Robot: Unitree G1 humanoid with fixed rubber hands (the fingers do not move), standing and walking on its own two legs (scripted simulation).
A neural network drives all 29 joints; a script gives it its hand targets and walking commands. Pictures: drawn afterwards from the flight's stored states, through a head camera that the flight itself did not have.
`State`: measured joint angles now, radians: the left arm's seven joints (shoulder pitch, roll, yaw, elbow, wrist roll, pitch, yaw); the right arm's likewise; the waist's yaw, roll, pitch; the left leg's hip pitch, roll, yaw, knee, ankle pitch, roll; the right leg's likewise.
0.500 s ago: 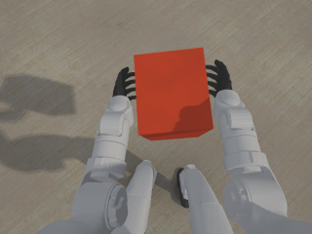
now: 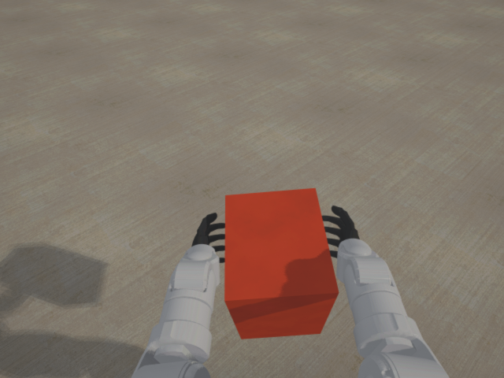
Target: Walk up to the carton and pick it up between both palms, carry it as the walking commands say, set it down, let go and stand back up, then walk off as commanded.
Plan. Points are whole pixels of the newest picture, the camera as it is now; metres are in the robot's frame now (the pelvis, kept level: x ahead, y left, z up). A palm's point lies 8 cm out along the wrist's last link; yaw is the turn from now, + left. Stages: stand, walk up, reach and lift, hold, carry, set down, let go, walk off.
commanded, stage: reach and lift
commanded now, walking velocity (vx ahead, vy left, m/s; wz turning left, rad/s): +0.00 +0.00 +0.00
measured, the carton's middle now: (275, 268) +0.33 +0.02 -0.05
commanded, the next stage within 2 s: hold in 1.78 s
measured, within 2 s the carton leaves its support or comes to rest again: neither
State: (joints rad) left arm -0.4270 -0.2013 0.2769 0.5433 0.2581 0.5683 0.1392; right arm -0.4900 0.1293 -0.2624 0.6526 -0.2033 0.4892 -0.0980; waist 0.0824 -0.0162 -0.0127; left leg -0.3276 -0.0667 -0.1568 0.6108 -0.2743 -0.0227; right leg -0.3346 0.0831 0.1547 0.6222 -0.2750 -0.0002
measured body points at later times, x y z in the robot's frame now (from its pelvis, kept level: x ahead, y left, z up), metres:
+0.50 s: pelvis +0.02 +0.00 +0.01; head -0.05 +0.00 +0.45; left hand +0.31 +0.15 +0.05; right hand +0.33 -0.10 +0.05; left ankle +0.03 +0.13 -0.73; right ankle +0.03 -0.12 -0.73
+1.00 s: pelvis -0.01 +0.01 +0.00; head -0.06 +0.02 +0.45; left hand +0.31 +0.13 +0.04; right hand +0.32 -0.12 +0.05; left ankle +0.03 +0.13 -0.73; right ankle +0.03 -0.12 -0.73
